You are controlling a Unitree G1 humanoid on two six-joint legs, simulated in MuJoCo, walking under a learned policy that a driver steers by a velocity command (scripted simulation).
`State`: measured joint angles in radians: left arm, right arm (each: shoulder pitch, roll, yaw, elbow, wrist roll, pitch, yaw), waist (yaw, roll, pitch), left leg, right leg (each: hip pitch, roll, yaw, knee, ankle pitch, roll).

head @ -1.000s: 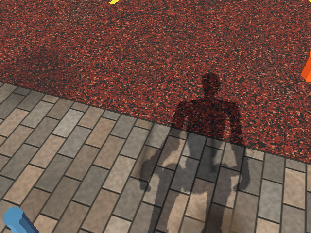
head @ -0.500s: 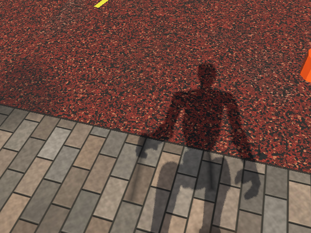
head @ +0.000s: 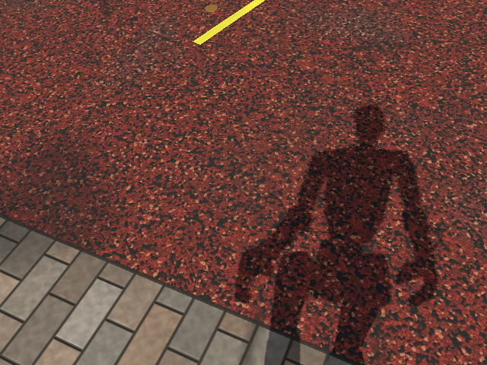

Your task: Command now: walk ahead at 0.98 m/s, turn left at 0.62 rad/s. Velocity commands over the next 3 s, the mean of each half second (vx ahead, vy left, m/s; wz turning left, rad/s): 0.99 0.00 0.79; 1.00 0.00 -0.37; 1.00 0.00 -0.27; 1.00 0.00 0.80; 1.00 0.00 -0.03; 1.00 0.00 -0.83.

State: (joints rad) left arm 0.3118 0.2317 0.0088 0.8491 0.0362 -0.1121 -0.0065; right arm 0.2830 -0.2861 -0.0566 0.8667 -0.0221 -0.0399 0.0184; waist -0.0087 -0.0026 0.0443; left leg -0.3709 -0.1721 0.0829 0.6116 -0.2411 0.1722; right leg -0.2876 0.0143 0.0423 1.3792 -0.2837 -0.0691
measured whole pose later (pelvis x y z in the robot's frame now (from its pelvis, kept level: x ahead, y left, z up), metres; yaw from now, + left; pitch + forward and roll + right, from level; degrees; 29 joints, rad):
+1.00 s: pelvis +0.87 +0.18 +0.02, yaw +11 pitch +1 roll +2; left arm 0.17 0.32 0.06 0.77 0.02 -0.01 -0.06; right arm 0.45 -0.31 -0.06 0.90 -0.02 -0.11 0.01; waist -0.04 -0.05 0.01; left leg 0.00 -0.02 0.21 0.31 -0.33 0.01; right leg -0.75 -0.11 -0.04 1.17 -0.12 -0.09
